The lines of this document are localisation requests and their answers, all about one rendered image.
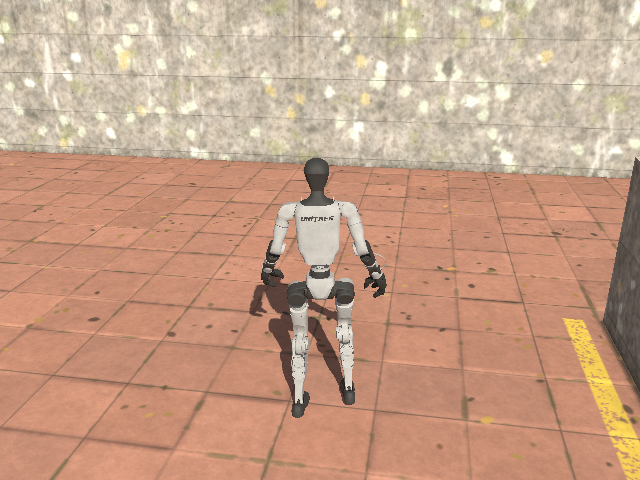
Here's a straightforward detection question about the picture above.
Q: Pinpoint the robot right hand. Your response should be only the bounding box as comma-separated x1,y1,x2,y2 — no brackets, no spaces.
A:
364,269,387,298

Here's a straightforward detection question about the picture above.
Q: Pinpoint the right robot upper arm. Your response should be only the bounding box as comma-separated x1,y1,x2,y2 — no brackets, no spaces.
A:
338,201,369,256

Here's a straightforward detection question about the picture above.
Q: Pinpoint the robot left foot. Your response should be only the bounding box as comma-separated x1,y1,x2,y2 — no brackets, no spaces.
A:
292,391,310,418

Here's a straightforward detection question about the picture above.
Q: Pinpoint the left robot shin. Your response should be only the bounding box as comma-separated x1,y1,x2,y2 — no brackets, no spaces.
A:
291,336,308,404

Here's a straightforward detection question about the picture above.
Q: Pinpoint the robot left hand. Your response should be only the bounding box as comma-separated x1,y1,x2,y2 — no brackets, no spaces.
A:
261,269,284,287

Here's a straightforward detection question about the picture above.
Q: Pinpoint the robot right forearm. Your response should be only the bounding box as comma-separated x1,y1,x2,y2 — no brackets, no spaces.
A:
360,240,383,279

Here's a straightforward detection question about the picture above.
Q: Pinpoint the left robot upper arm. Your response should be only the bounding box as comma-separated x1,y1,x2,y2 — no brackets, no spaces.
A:
270,202,297,255

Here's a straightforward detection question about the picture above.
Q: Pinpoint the robot left forearm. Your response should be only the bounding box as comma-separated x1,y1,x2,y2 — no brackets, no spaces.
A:
262,240,280,273

